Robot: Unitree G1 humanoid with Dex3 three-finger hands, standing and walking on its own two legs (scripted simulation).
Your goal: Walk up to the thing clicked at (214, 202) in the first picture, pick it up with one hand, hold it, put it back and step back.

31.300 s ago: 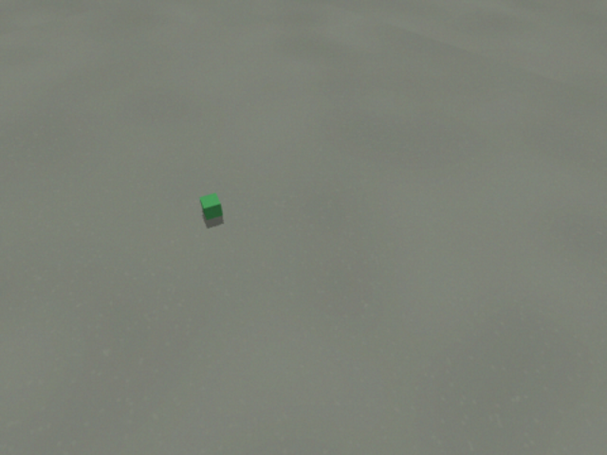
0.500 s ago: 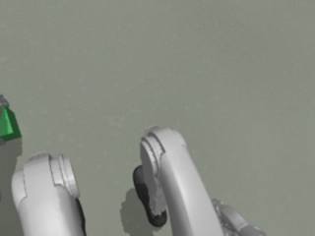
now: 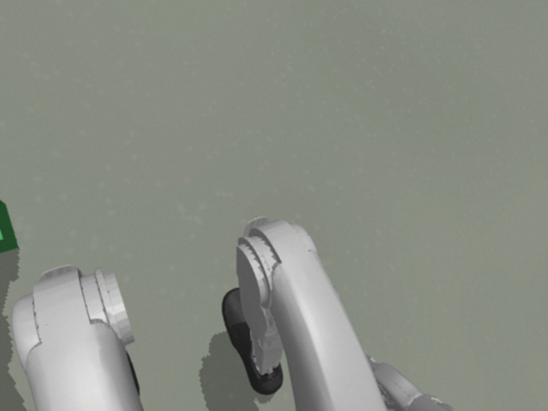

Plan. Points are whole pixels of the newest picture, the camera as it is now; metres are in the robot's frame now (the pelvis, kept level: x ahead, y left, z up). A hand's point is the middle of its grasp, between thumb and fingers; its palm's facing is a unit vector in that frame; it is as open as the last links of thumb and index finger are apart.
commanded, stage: open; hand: left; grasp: from above
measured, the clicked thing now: out of the picture +0.41 +0.30 -0.25
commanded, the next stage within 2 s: withdraw in 0.86 s
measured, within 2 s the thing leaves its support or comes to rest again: neither
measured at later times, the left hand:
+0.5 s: hand out of the picture +0.41 +0.30 -0.23, palm faces -0.44 -0.13 -0.89, open 12.7 cm
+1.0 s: hand out of the picture +0.40 +0.30 -0.23, palm faces -0.45 -0.15 -0.88, open 13.5 cm
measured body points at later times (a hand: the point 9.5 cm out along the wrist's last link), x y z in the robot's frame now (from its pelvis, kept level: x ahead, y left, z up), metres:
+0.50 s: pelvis +0.00 +0.00 +0.00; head +0.25 +0.11 +0.36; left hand +0.43 +0.31 -0.18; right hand +0.07 -0.26 -0.07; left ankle +0.07 +0.13 -0.26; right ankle +0.11 -0.12 -0.26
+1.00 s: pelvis +0.00 +0.00 +0.00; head +0.24 +0.11 +0.36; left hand +0.42 +0.31 -0.18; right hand +0.06 -0.26 -0.07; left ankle +0.07 +0.13 -0.26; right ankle +0.11 -0.11 -0.26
